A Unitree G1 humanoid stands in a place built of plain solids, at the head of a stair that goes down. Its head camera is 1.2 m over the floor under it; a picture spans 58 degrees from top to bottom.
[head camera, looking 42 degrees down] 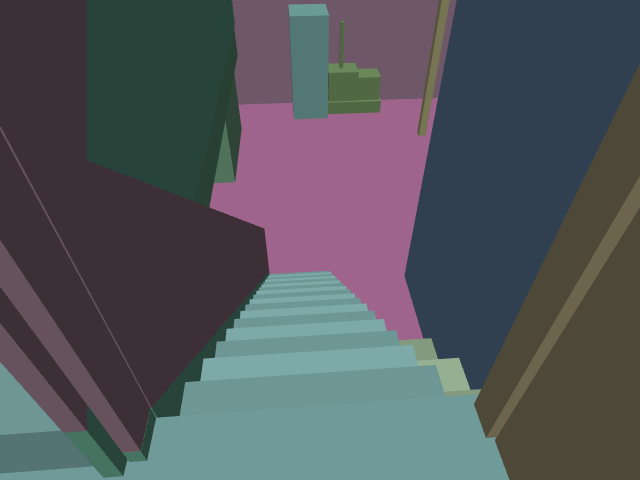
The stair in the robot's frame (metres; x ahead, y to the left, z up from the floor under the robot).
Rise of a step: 0.21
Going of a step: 0.23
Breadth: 0.91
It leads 4 degrees to the left of straight ahead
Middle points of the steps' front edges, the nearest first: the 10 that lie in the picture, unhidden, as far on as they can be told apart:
0.61 0.01 0.00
0.84 0.03 -0.21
1.08 0.05 -0.42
1.31 0.06 -0.63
1.54 0.08 -0.84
1.77 0.10 -1.04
2.00 0.12 -1.25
2.23 0.13 -1.46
2.46 0.15 -1.67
2.69 0.17 -1.88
